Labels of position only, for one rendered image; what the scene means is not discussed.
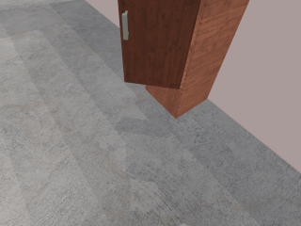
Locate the handle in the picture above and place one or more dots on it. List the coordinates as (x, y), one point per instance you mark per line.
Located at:
(124, 18)

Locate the cupboard door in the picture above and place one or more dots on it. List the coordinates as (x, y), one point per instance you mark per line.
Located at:
(159, 39)

